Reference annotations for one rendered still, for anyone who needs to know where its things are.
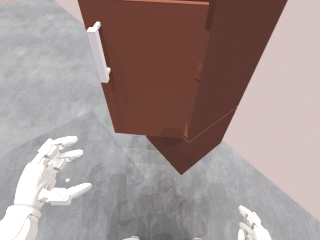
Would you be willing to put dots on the cupboard door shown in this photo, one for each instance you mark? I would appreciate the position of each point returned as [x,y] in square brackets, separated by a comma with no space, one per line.
[152,48]

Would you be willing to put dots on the handle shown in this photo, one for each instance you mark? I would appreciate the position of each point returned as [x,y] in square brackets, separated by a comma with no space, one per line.
[98,54]

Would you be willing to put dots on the robot left hand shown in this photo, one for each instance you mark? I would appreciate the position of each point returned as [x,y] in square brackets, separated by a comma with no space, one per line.
[31,186]

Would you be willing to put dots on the robot right hand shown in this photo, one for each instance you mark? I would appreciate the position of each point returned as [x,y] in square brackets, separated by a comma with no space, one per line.
[255,231]

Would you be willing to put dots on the left robot forearm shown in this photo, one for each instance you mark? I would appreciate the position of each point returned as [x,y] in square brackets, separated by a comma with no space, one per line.
[20,223]

